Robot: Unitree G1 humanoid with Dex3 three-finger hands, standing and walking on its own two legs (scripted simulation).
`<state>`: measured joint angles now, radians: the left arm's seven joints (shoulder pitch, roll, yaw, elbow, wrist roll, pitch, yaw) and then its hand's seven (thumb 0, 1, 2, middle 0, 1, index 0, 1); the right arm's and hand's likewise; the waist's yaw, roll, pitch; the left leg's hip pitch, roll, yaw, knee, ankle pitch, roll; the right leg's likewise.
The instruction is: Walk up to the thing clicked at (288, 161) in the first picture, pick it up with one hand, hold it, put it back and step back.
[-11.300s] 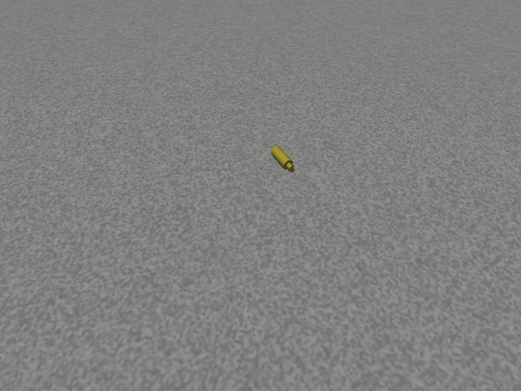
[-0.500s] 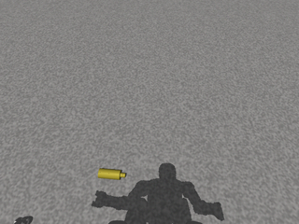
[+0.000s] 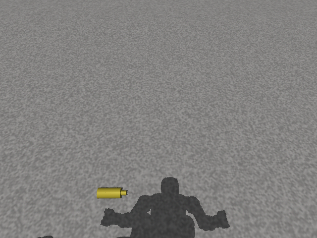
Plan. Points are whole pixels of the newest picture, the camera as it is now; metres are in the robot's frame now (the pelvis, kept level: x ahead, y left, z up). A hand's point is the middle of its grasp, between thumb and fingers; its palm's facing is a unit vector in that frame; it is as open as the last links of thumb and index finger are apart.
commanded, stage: walk up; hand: left
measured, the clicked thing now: (112, 192) +0.44 +0.28 -0.73
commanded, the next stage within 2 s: stand in 1.22 s
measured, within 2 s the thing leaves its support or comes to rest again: neither
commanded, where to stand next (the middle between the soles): +0.08 -0.01 m, yaw +2 degrees
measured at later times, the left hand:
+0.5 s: hand out of the picture +0.11 +0.24 -0.13, palm faces +0.00 -0.95 -0.32, open 7.4 cm
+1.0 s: hand out of the picture +0.09 +0.24 -0.13, palm faces +0.02 -0.95 -0.32, open 7.4 cm
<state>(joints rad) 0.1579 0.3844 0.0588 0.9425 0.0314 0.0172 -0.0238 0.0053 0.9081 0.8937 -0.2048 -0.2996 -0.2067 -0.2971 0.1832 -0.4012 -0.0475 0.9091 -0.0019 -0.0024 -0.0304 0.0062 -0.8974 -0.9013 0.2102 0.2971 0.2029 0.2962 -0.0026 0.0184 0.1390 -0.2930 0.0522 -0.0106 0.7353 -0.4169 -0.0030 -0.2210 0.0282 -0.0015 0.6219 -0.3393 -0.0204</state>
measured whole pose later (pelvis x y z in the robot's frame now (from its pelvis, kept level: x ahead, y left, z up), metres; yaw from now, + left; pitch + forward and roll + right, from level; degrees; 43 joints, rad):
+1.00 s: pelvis +0.01 -0.01 +0.02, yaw +0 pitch -3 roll +0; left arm 0.11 0.34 0.03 1.11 0.00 0.01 -0.02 0.01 0.91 0.89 -0.20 -0.30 -0.21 -0.30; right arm 0.12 -0.36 0.00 1.10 -0.01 -0.03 -0.01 0.01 -0.90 -0.90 0.21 0.30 0.20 0.30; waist 0.01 0.00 0.05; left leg -0.10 0.02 0.00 0.34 -0.20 -0.02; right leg -0.08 0.03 0.00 0.34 -0.21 -0.03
